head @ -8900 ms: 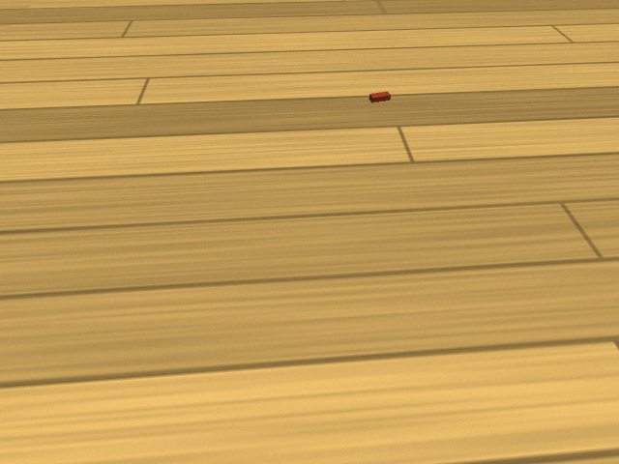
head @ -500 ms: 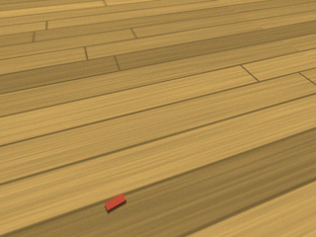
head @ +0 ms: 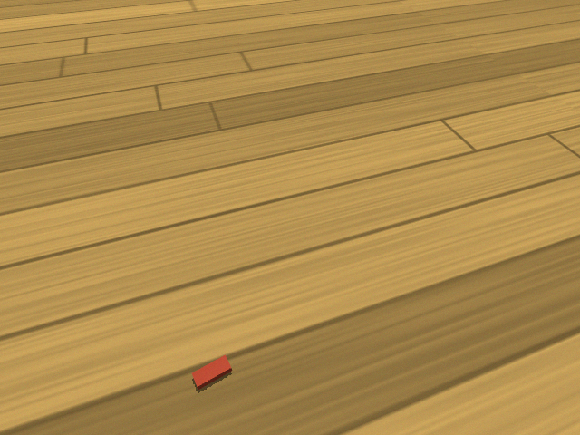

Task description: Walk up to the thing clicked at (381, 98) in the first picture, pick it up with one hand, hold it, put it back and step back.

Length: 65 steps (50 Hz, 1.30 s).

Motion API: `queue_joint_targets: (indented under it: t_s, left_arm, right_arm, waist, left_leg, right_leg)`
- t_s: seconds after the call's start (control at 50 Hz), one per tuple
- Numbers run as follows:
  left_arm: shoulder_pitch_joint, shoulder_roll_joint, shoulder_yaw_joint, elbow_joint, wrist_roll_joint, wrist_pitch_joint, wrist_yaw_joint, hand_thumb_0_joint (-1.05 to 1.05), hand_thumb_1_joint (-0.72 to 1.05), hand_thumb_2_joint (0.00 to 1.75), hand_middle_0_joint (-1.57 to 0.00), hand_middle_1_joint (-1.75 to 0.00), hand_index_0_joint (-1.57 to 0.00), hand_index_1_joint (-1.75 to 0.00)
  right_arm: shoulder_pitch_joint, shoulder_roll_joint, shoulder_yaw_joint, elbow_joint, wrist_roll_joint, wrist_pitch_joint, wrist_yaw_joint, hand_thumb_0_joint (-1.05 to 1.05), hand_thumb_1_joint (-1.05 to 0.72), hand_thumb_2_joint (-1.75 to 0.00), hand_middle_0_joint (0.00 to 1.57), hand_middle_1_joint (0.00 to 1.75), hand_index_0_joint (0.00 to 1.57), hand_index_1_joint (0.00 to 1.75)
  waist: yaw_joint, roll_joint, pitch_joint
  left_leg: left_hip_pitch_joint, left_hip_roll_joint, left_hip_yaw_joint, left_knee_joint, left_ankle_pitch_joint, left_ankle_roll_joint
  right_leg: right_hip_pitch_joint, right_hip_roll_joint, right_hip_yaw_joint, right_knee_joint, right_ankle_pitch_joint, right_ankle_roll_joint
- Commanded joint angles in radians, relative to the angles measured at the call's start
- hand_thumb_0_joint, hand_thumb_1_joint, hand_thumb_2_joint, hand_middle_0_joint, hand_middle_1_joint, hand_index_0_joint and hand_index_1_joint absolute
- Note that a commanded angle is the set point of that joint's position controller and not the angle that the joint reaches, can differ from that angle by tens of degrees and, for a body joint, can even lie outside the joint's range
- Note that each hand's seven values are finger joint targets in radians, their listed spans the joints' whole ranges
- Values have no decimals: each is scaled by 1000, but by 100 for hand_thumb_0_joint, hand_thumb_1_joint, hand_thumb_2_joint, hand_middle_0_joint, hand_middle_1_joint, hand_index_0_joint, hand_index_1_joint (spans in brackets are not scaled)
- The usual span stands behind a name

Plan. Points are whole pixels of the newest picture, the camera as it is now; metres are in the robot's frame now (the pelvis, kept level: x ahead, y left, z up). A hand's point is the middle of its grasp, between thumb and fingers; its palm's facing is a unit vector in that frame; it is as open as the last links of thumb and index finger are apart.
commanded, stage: stand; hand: left
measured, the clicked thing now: (212, 371) +0.46 +0.28 -0.77
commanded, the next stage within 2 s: none
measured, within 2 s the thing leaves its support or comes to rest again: neither
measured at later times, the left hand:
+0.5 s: hand out of the picture +0.06 +0.26 -0.16, palm faces -0.03 -0.94 -0.34, open 7.3 cm
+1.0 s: hand out of the picture +0.07 +0.25 -0.16, palm faces -0.03 -0.94 -0.34, open 7.3 cm
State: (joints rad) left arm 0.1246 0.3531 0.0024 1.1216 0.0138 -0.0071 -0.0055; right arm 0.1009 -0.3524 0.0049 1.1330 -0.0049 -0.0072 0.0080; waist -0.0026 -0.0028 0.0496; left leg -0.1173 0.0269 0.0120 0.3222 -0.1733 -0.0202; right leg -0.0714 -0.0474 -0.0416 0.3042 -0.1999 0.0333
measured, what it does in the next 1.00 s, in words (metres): stands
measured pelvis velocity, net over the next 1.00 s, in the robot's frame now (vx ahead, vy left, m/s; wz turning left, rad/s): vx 0.00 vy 0.00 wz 0.00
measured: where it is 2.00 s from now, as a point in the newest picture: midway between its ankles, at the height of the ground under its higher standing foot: outside the picture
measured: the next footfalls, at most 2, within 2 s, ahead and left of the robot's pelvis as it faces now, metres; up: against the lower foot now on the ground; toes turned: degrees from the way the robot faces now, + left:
none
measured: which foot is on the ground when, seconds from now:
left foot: down 0.00-1.00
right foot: down 0.00-1.00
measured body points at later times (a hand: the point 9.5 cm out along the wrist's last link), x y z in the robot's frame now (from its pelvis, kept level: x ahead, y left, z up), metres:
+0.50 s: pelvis +0.00 +0.00 +0.00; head +0.01 +0.00 +0.45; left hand +0.06 +0.30 -0.14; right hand +0.07 -0.30 -0.13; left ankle +0.00 +0.13 -0.75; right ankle -0.02 -0.14 -0.75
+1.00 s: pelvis +0.00 +0.00 +0.00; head +0.01 +0.00 +0.45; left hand +0.07 +0.30 -0.13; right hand +0.08 -0.30 -0.13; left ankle +0.00 +0.13 -0.75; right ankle -0.02 -0.14 -0.75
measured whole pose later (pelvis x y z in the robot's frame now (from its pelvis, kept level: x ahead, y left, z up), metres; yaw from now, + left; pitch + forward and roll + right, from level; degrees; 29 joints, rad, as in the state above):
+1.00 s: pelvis +0.00 +0.00 +0.00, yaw +0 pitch -2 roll +0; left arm 0.13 0.35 0.00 1.12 0.01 0.00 -0.01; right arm 0.11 -0.35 0.01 1.13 -0.01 -0.01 0.01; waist 0.00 0.00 0.05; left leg -0.12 0.03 0.01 0.33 -0.18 -0.02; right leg -0.07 -0.05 -0.04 0.31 -0.20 0.03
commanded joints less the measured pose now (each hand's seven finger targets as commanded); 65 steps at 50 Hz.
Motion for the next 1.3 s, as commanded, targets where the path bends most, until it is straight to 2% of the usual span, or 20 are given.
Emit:
queue_joint_targets:
  t_s: [0.0,0.1,0.14,0.22,0.36,0.44,0.58,0.78,0.84,0.9,1.06,1.18,1.28]
  left_arm:
    - [-30,214,42,-55,0,-22,15,0,90,90,-20,-30,-20,-30]
    - [-26,214,44,-57,0,-22,15,0,90,90,-20,-30,-20,-30]
    - [-32,217,44,-56,-2,-20,15,0,90,90,-20,-30,-20,-30]
    - [-26,210,44,-55,0,-17,12,0,90,90,-20,-30,-20,-30]
    - [-25,216,43,-55,-1,-19,14,0,90,90,-20,-30,-20,-30]
    - [-28,215,44,-60,-1,-20,13,0,90,90,-20,-30,-20,-30]
    - [-23,216,43,-58,-1,-19,15,0,90,90,-20,-30,-20,-30]
    - [-25,219,45,-58,-3,-19,15,0,90,90,-20,-30,-20,-30]
    - [-25,214,44,-60,-2,-20,15,0,90,90,-20,-30,-20,-30]
    - [-25,213,44,-59,-3,-19,14,0,90,90,-20,-30,-20,-30]
    - [-27,214,45,-61,-2,-20,14,0,90,90,-20,-30,-20,-30]
    - [-18,211,44,-57,-1,-18,12,0,90,90,-20,-30,-20,-30]
    - [-22,210,42,-61,-2,-20,14,0,90,90,-20,-30,-20,-30]
  right_arm:
    - [-39,-217,-44,-61,-2,-19,-16,0,-90,-90,20,30,20,30]
    - [-37,-217,-44,-65,-4,-19,-16,0,-90,-90,20,30,20,30]
    - [-32,-212,-42,-63,-4,-19,-15,0,-90,-90,20,30,20,30]
    - [-32,-218,-43,-62,-3,-20,-16,0,-90,-90,20,30,20,30]
    - [-35,-215,-44,-64,-4,-20,-15,0,-90,-90,20,30,20,30]
    - [-24,-214,-43,-63,-5,-21,-16,0,-90,-90,20,30,20,30]
    - [-28,-217,-43,-63,-4,-20,-17,0,-90,-90,20,30,20,30]
    - [-24,-214,-41,-62,-3,-21,-15,0,-90,-90,20,30,20,30]
    - [-29,-217,-44,-67,-5,-20,-17,0,-90,-90,20,30,20,30]
    - [-25,-214,-40,-65,-4,-21,-16,0,-90,-90,20,30,20,30]
    - [-20,-211,-40,-69,-4,-21,-17,0,-90,-90,20,30,20,30]
    - [-29,-217,-42,-68,-4,-22,-17,0,-90,-90,20,30,20,30]
    - [-24,-217,-41,-67,-3,-23,-17,0,-90,-90,20,30,20,30]
  waist:
    - [3,5,-80]
    - [4,7,-86]
    - [0,12,-63]
    - [3,13,-65]
    - [2,2,-64]
    - [0,9,-87]
    - [2,7,-85]
    - [3,0,-69]
    - [4,-7,-85]
    - [2,5,-79]
    - [2,12,-84]
    - [7,8,-70]
    - [4,9,-81]
  left_leg:
    - [37,113,-83,-31,201,35]
    - [32,111,-80,-29,200,37]
    - [17,110,-86,-48,170,30]
    - [10,108,-85,-46,141,34]
    - [21,111,-91,-42,159,33]
    - [22,111,-82,-31,180,36]
    - [27,112,-83,-30,203,36]
    - [21,112,-89,-42,185,34]
    - [36,114,-85,-28,213,36]
    - [21,108,-82,-34,190,35]
    - [20,110,-81,-30,215,36]
    - [16,109,-86,-38,179,34]
    - [29,110,-83,-29,219,33]
  right_leg:
    - [-5,-104,71,-49,165,-41]
    - [2,-106,73,-48,174,-43]
    - [-9,-101,69,-48,130,-41]
    - [-7,-103,74,-53,114,-44]
    - [-18,-101,71,-49,105,-44]
    - [7,-109,77,-44,154,-48]
    - [2,-107,73,-43,167,-45]
    - [-1,-104,72,-41,139,-43]
    - [-2,-104,67,-41,165,-45]
    - [6,-107,74,-45,157,-45]
    - [16,-109,72,-39,189,-46]
    - [0,-102,69,-49,137,-42]
    - [5,-105,70,-40,182,-44]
